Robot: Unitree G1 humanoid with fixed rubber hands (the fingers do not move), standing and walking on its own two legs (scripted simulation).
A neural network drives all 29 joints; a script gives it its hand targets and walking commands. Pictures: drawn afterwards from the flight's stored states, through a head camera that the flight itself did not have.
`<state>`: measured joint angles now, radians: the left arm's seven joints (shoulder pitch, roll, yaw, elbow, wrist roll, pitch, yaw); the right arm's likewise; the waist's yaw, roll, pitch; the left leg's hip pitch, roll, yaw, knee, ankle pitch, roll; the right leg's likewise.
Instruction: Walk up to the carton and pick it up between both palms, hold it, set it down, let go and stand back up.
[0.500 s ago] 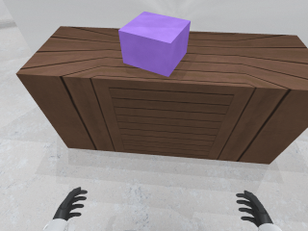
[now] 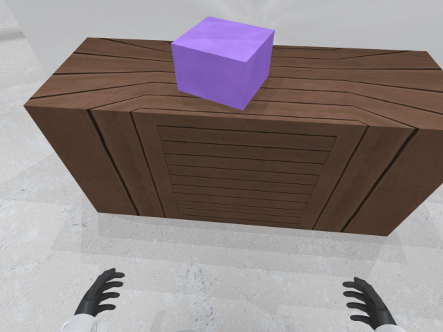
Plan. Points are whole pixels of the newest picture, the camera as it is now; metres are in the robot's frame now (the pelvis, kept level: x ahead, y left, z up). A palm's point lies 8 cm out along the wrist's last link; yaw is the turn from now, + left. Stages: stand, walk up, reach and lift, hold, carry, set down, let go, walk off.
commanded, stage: stand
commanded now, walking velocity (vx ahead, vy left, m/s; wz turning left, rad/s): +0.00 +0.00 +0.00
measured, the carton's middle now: (224, 61) +0.90 +0.03 +0.02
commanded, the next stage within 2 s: none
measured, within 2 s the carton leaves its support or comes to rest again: neither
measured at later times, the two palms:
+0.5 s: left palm (87, 312) +0.16 +0.27 -0.07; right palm (386, 326) +0.15 -0.26 -0.07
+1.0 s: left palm (86, 312) +0.15 +0.27 -0.06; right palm (389, 330) +0.14 -0.27 -0.08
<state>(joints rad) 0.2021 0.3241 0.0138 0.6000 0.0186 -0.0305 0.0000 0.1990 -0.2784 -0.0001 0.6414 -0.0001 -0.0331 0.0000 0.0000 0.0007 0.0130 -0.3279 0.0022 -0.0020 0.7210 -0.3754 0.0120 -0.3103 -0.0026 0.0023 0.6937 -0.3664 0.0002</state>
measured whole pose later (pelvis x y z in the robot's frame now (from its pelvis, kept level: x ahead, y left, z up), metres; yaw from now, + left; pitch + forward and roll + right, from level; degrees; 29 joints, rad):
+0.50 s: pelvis +0.00 +0.00 +0.00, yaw +0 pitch -1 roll -1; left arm 0.20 0.33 0.01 0.60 0.02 -0.04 0.00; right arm 0.20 -0.30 0.00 0.66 0.00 -0.03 0.00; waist 0.00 0.00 0.02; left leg -0.33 0.00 0.00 0.72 -0.38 0.01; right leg -0.31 0.00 0.00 0.69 -0.37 0.00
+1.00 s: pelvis +0.00 +0.00 +0.00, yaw +0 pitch -1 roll +0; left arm 0.20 0.34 0.01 0.60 0.02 -0.04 0.00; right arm 0.20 -0.30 0.00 0.68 0.00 -0.03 0.00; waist 0.00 0.00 0.02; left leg -0.32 0.00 0.00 0.71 -0.37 0.01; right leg -0.31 0.00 0.00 0.69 -0.37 0.00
